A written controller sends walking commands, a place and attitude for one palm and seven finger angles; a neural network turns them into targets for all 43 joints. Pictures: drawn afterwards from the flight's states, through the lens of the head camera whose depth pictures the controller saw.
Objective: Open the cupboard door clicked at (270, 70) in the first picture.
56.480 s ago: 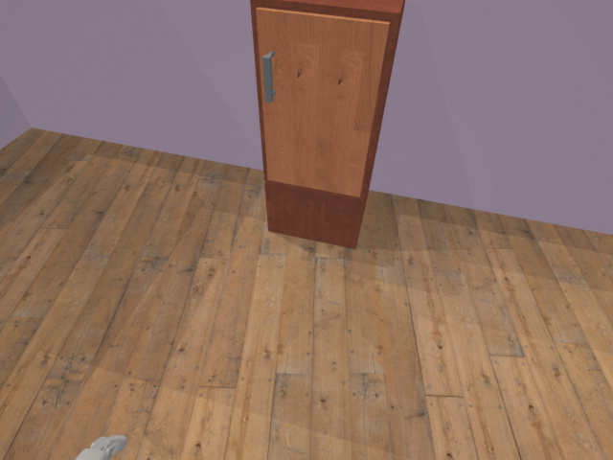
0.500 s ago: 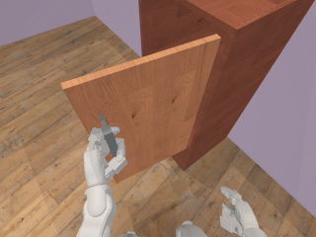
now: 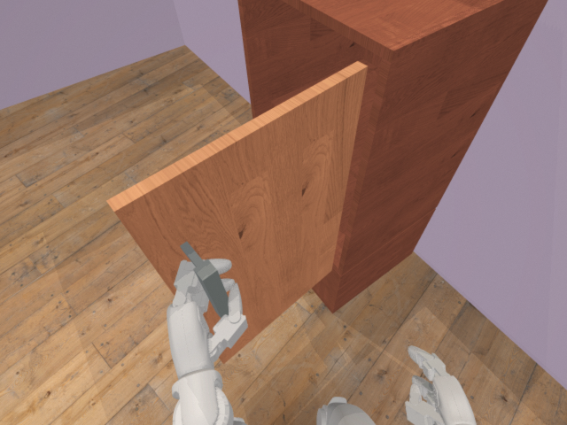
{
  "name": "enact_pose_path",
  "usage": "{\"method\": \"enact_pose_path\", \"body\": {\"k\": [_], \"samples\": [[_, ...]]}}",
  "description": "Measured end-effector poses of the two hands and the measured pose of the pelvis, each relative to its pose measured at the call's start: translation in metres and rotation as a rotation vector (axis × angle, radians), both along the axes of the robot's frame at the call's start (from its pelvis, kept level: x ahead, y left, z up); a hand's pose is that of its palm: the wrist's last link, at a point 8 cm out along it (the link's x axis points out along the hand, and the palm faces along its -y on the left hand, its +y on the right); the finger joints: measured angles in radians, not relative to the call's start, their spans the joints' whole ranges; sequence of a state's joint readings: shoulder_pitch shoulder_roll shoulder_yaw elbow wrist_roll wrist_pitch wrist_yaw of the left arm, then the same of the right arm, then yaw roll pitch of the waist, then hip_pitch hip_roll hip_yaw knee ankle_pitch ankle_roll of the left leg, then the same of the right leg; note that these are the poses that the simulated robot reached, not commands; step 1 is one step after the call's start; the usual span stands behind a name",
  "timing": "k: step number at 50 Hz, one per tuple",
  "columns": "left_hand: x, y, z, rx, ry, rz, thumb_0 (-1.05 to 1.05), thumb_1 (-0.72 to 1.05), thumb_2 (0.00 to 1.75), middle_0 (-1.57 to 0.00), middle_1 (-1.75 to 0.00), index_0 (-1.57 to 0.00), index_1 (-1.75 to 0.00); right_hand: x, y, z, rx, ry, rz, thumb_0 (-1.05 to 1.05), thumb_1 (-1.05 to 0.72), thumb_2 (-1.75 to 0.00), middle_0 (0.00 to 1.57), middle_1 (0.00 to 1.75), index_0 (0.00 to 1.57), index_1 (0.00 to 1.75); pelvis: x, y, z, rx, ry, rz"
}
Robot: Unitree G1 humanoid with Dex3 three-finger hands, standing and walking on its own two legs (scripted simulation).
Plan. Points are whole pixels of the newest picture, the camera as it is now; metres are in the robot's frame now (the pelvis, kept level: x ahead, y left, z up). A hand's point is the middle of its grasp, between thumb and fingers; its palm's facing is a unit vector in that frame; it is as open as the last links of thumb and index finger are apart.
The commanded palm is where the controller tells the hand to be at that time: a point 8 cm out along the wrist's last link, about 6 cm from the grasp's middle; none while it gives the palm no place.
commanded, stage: open thumb and fingers to let go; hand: left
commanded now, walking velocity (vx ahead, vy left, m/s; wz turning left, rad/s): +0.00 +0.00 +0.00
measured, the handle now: (207, 282) +0.30 +0.11 +0.05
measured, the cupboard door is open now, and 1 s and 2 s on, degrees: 96 93 96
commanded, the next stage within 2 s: slide the hand sideways off the handle in 0.76 s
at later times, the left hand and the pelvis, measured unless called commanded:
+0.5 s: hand (228, 314) +0.26 +0.08 +0.05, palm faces +0.30 -0.95 +0.01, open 13.1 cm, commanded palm +0.23 +0.12 +0.04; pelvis -0.04 +0.01 +0.00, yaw +0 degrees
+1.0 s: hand (219, 326) +0.24 +0.09 +0.04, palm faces -0.06 -0.99 -0.09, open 15.9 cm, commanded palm +0.22 +0.12 +0.04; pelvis -0.04 +0.05 -0.01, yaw +0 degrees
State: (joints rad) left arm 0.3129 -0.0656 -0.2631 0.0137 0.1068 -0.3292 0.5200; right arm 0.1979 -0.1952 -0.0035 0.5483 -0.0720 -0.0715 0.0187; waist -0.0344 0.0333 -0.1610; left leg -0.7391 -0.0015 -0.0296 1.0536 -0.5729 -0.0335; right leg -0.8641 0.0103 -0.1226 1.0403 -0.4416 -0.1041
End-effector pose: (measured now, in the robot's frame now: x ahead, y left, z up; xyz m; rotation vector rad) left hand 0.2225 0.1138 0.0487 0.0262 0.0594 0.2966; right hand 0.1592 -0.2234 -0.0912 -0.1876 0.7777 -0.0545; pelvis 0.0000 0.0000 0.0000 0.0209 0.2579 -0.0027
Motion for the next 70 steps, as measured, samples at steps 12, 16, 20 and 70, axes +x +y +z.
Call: {"method": "enact_pose_path", "body": {"k": [12, 16, 20, 70], "samples": [[-0.002, 0.006, 0.001, -0.014, -0.028, 0.056, 0.01, 0.35, 0.66, -0.36, -1.29, -0.36, -1.29, -0.006, 0.005, -0.002, 0.010, -0.029, 0.026, 0.02, -0.90, -0.90, 0.20, 0.30, 0.20, 0.30, -0.024, -0.003, -0.002, 0.009, -0.017, 0.014], [-0.002, 0.008, 0.000, -0.012, -0.038, 0.032, 0.01, 0.13, 0.56, -0.34, -1.26, -0.35, -1.27, -0.012, 0.010, -0.002, 0.011, -0.027, 0.027, 0.02, -0.90, -0.90, 0.20, 0.30, 0.20, 0.30, -0.030, 0.000, -0.003, 0.006, -0.025, 0.014], [-0.002, 0.008, 0.000, -0.026, -0.044, 0.014, 0.00, -0.12, 0.46, -0.33, -1.24, -0.34, -1.24, -0.019, 0.015, -0.002, 0.009, -0.022, 0.025, 0.02, -0.90, -0.90, 0.20, 0.30, 0.20, 0.30, -0.035, 0.006, -0.003, 0.001, -0.033, 0.011], [-0.027, 0.034, -0.007, -0.037, -0.024, -0.449, -0.01, -0.50, 0.30, -0.13, -0.30, -0.16, -0.30, 0.002, 0.066, 0.010, 0.013, -0.084, 0.040, 0.02, -0.90, -0.90, 0.20, 0.30, 0.20, 0.30, -0.014, 0.057, -0.015, -0.031, -0.010, -0.017]]}}
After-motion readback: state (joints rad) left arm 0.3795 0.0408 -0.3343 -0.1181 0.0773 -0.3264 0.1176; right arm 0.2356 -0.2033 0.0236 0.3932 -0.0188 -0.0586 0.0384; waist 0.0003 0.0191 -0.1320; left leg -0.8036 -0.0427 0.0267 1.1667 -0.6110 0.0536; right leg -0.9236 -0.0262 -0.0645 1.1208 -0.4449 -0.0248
